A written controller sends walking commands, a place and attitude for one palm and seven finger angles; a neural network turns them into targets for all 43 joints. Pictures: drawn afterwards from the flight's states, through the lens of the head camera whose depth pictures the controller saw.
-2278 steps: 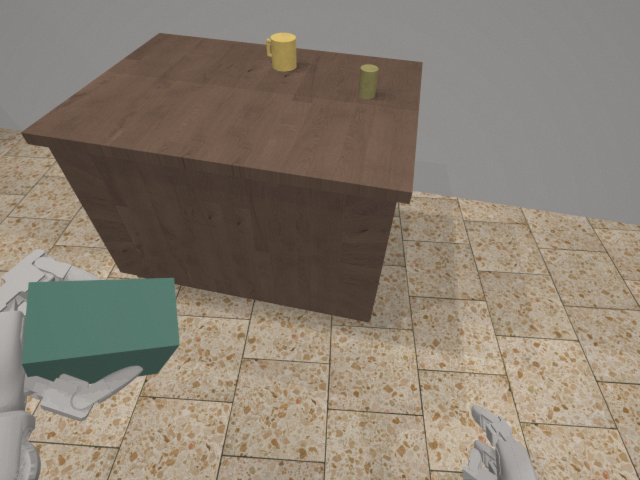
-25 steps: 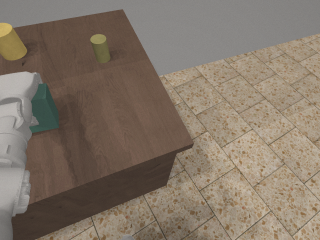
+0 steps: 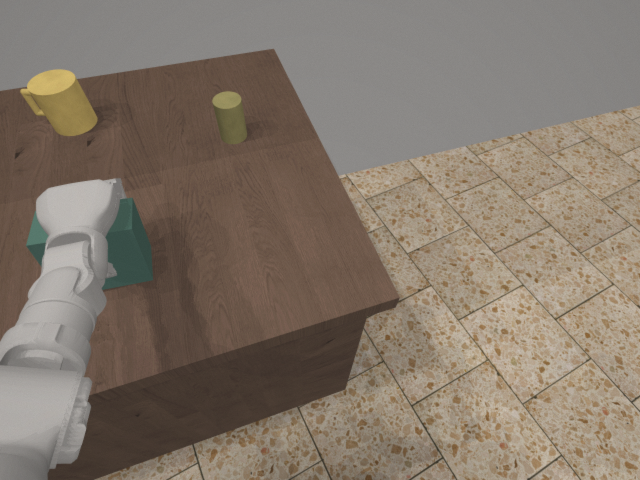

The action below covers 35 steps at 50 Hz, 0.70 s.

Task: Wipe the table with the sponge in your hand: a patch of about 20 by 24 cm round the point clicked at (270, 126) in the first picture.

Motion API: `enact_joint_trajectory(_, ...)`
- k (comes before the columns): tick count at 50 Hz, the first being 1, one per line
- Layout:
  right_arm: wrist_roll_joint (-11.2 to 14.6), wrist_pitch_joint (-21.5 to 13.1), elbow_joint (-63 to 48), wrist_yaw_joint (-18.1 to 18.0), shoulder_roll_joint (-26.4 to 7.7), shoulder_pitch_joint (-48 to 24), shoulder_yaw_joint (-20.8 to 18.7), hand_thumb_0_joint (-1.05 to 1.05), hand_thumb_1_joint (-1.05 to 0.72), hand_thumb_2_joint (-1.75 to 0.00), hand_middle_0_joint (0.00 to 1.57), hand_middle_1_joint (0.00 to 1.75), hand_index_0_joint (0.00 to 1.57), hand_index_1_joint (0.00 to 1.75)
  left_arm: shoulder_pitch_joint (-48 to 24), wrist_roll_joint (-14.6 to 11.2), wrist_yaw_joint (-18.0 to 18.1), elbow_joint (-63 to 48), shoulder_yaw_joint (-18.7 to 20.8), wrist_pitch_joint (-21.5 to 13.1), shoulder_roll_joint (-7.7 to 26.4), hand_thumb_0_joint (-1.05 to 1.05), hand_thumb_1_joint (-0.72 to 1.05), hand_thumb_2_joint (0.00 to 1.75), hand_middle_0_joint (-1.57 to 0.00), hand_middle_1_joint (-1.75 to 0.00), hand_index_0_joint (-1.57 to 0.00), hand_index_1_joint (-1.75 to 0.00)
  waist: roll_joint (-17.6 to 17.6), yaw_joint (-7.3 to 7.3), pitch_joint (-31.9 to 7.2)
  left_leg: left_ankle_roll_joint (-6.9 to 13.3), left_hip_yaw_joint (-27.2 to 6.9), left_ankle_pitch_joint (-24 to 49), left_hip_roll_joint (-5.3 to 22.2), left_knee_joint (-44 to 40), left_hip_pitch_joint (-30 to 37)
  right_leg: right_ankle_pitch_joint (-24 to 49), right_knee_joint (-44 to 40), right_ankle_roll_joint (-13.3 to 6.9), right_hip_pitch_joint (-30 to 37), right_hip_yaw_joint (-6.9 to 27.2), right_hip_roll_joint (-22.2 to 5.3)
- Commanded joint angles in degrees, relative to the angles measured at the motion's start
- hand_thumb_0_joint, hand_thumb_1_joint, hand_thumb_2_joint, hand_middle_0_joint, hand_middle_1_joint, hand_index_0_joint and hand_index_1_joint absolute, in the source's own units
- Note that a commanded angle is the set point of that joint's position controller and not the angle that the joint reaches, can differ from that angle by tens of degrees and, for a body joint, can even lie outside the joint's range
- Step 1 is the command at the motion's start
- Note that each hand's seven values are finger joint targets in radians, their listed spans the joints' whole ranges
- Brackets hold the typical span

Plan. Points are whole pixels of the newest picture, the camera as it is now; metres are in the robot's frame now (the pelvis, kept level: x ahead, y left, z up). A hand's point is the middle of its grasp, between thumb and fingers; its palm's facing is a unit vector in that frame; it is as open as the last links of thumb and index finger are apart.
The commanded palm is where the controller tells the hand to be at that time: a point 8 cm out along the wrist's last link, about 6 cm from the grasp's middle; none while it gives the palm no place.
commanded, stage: wipe back along the middle lane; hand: left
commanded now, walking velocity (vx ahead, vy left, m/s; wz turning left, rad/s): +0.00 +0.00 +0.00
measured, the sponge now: (102, 255) +0.42 +0.32 -0.01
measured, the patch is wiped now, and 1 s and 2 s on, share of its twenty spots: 0.45 0.50 0.50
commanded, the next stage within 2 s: slide across to the third lane in 0.98 s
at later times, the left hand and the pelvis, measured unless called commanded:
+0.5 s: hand (97, 263) +0.38 +0.30 +0.03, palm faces -0.05 -0.01 -1.00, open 10.5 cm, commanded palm +0.33 +0.28 +0.05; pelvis +0.00 +0.01 +0.01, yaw +0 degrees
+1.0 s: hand (100, 290) +0.34 +0.28 +0.03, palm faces -0.05 -0.01 -1.00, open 10.5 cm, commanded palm +0.30 +0.26 +0.05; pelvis +0.00 -0.01 +0.01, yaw +1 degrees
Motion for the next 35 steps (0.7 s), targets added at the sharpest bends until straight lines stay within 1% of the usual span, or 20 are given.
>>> enact_joint_trajectory(1,-0.30,-0.82,-4.18,-0.44,-9.25,3.93,-3.31,0.00,-0.90,-0.90,0.20,0.30,0.20,0.30,-4.10,0.56,-2.31,-2.98,-1.56,0.18,6.59,0.00,0.10,1.30,-1.20,-1.60,-1.20,-1.60,-1.76,0.53,-14.15,0.96,-0.50,22.90,-1.66,-3.00,14.47,23.77,-3.63,-2.83,6.11,-0.16,1.97)
enact_joint_trajectory(2,-0.33,-0.85,-4.18,-0.53,-9.30,3.45,-3.39,0.00,-0.90,-0.90,0.20,0.30,0.20,0.30,-4.16,0.34,-2.51,-3.99,-0.99,0.07,6.69,0.00,0.10,1.30,-1.20,-1.60,-1.20,-1.60,-1.09,0.78,-14.48,0.86,-0.87,24.46,-1.27,-3.11,15.34,24.34,-3.47,-3.08,5.95,-0.09,1.88)
enact_joint_trajectory(3,-0.26,-0.78,-4.31,-0.46,-9.09,3.37,-3.40,0.00,-0.90,-0.90,0.20,0.30,0.20,0.30,-3.24,0.16,-2.47,-4.71,-2.58,0.26,4.84,0.00,0.10,1.30,-1.20,-1.60,-1.20,-1.60,-1.28,0.42,-14.35,0.83,-0.89,24.82,-1.38,-3.04,16.02,24.03,-3.31,-2.87,5.73,-0.32,2.01)
enact_joint_trajectory(5,-0.16,-0.72,-4.43,-0.34,-9.11,2.79,-3.33,0.00,-0.90,-0.90,0.20,0.30,0.20,0.30,-3.11,0.10,-2.33,-5.66,-3.38,0.91,4.05,0.00,0.10,1.30,-1.20,-1.60,-1.20,-1.60,-1.65,0.30,-12.95,0.81,-0.91,23.22,-1.27,-3.59,15.75,22.79,-3.89,-2.85,5.34,-0.50,2.06)
enact_joint_trajectory(7,-0.15,-0.77,-4.65,-0.35,-9.00,2.14,-3.50,0.00,-0.90,-0.90,0.20,0.30,0.20,0.30,-0.22,-0.39,-2.28,-6.43,-1.76,1.17,4.38,0.00,0.10,1.30,-1.20,-1.60,-1.20,-1.60,-1.47,1.46,-13.08,0.79,-1.04,25.17,-1.06,-3.88,16.39,23.82,-4.08,-3.12,6.21,-0.42,1.97)
enact_joint_trajectory(10,0.14,-0.80,-5.12,-0.14,-8.79,1.30,-3.42,0.00,-0.90,-0.90,0.20,0.30,0.20,0.30,2.18,-0.87,-2.18,-8.82,-3.78,1.95,1.99,0.00,0.10,1.30,-1.20,-1.60,-1.20,-1.60,-2.39,1.18,-12.49,0.72,-1.06,24.62,-1.18,-4.27,16.88,23.25,-4.43,-2.85,6.74,-0.61,2.02)
enact_joint_trajectory(12,0.25,-0.86,-5.18,-0.28,-8.95,0.55,-3.29,0.00,-0.90,-0.90,0.20,0.30,0.20,0.30,3.99,-1.15,-2.03,-8.95,-1.04,2.40,4.32,0.00,0.10,1.30,-1.20,-1.60,-1.20,-1.60,-2.90,2.24,-11.65,0.74,-1.23,24.41,-1.13,-4.99,16.14,23.49,-4.61,-3.17,8.08,-0.45,1.91)
enact_joint_trajectory(13,0.37,-0.96,-5.45,-0.28,-8.77,0.33,-3.08,0.00,-0.90,-0.90,0.20,0.30,0.20,0.30,4.35,-1.29,-2.09,-9.78,-2.85,2.70,2.85,0.00,0.10,1.30,-1.20,-1.60,-1.20,-1.60,-2.58,1.70,-11.45,0.75,-1.05,23.81,-1.39,-5.15,16.51,23.10,-4.65,-2.90,8.25,-0.57,1.89)
enact_joint_trajectory(14,0.29,-0.94,-5.11,-0.32,-8.90,0.26,-3.14,0.00,-0.90,-0.90,0.20,0.30,0.20,0.30,3.50,-0.92,-2.00,-9.80,-2.30,2.96,3.67,0.00,0.10,1.30,-1.20,-1.60,-1.20,-1.60,-3.21,1.47,-10.40,0.84,-0.94,22.83,-1.36,-5.24,16.31,22.71,-5.02,-2.91,7.90,-0.53,1.86)
enact_joint_trajectory(16,0.47,-1.17,-5.52,-0.19,-8.66,-0.31,-3.02,0.00,-0.90,-0.90,0.20,0.30,0.20,0.30,5.50,-0.78,-2.00,-10.45,-2.56,3.24,3.10,0.00,0.10,1.30,-1.20,-1.60,-1.20,-1.60,-3.12,1.86,-9.90,0.79,-0.90,22.97,-1.44,-5.51,16.40,22.85,-5.18,-3.03,8.39,-0.59,1.86)
enact_joint_trajectory(17,0.48,-1.31,-5.75,-0.18,-8.65,-0.73,-3.07,0.00,-0.90,-0.90,0.20,0.30,0.20,0.30,7.12,-1.18,-2.07,-11.14,-1.38,3.25,3.44,0.00,0.10,1.30,-1.20,-1.60,-1.20,-1.60,-2.42,2.80,-10.43,0.61,-1.26,24.80,-1.31,-5.73,16.84,23.40,-5.02,-3.22,9.01,-0.52,1.79)
enact_joint_trajectory(18,0.58,-1.34,-6.22,-0.06,-8.30,-1.09,-2.91,0.00,-0.90,-0.90,0.20,0.30,0.20,0.30,8.07,-1.46,-2.11,-12.22,-3.69,3.39,1.02,0.00,0.10,1.30,-1.20,-1.60,-1.20,-1.60,-1.57,2.36,-10.20,0.46,-1.25,24.76,-1.27,-5.83,17.55,22.47,-4.90,-3.03,8.55,-0.82,1.82)
enact_joint_trajectory(20,0.55,-1.39,-6.31,0.00,-8.31,-1.50,-2.92,0.00,-0.90,-0.90,0.20,0.30,0.20,0.30,7.96,-1.42,-2.09,-12.91,-4.05,4.02,0.55,0.00,0.10,1.30,-1.20,-1.60,-1.20,-1.60,-2.94,2.12,-9.02,0.51,-1.28,22.98,-1.26,-6.17,17.39,21.49,-5.43,-3.08,8.21,-0.96,1.94)
enact_joint_trajectory(22,0.63,-1.44,-6.50,-0.20,-8.41,-2.39,-2.85,0.00,-0.90,-0.90,0.20,0.30,0.20,0.30,8.03,-1.54,-2.14,-13.92,-2.90,4.36,1.65,0.00,0.10,1.30,-1.20,-1.60,-1.20,-1.60,-2.36,2.52,-8.92,0.42,-1.51,22.73,-1.33,-6.61,17.49,21.33,-5.62,-3.24,8.75,-0.66,1.81)
enact_joint_trajectory(23,0.59,-1.51,-6.69,-0.16,-8.17,-2.35,-2.79,0.00,-0.90,-0.90,0.20,0.30,0.20,0.30,8.51,-1.73,-2.08,-14.61,-4.24,4.52,0.08,0.00,0.10,1.30,-1.20,-1.60,-1.20,-1.60,-2.60,2.29,-9.13,0.48,-1.40,22.91,-1.38,-6.56,17.84,21.44,-5.45,-3.09,9.04,-0.85,1.88)
enact_joint_trajectory(27,0.77,-1.92,-7.38,-0.15,-8.14,-3.71,-2.76,0.00,-0.90,-0.90,0.20,0.30,0.20,0.30,13.12,-2.17,-2.14,-16.28,-2.82,4.97,0.45,0.00,0.10,1.30,-1.20,-1.60,-1.20,-1.60,-3.03,3.54,-9.14,0.33,-1.40,23.24,-1.47,-6.83,17.93,22.22,-5.79,-3.22,10.33,-0.54,1.79)
enact_joint_trajectory(28,0.81,-1.84,-7.45,-0.18,-7.88,-3.91,-2.57,0.00,-0.90,-0.90,0.20,0.30,0.20,0.30,12.14,-2.28,-2.18,-16.91,-5.11,5.20,-1.58,0.00,0.10,1.30,-1.20,-1.60,-1.20,-1.60,-3.33,2.54,-8.10,0.37,-1.27,22.62,-1.45,-6.82,18.19,21.75,-5.74,-3.01,9.80,-0.77,1.78)
enact_joint_trajectory(31,0.82,-1.95,-7.41,-0.18,-7.93,-4.52,-2.54,0.00,-0.90,-0.90,0.20,0.30,0.20,0.30,11.67,-1.92,-2.17,-17.79,-5.16,6.03,-1.33,0.00,0.10,1.30,-1.20,-1.60,-1.20,-1.60,-3.85,2.65,-7.28,0.34,-1.26,21.04,-1.59,-7.25,18.06,20.82,-6.15,-3.14,9.56,-0.88,1.80)
enact_joint_trajectory(32,0.85,-2.06,-7.87,-0.29,-7.88,-5.19,-2.57,0.00,-0.90,-0.90,0.20,0.30,0.20,0.30,13.23,-2.22,-2.27,-18.41,-4.12,6.18,-0.95,0.00,0.10,1.30,-1.20,-1.60,-1.20,-1.60,-2.55,3.58,-7.53,0.33,-1.34,21.47,-1.70,-7.45,18.14,20.94,-6.24,-3.30,10.21,-0.53,1.75)
enact_joint_trajectory(35,0.98,-2.56,-8.30,-0.05,-7.46,-5.51,-2.47,0.00,-0.90,-0.90,0.20,0.30,0.20,0.30,16.70,-2.48,-2.28,-19.61,-6.13,6.23,-3.52,0.00,0.10,1.30,-1.20,-1.60,-1.20,-1.60,-3.20,3.42,-7.18,0.26,-1.10,21.88,-1.75,-7.05,18.47,21.46,-5.95,-3.14,10.32,-0.87,1.80)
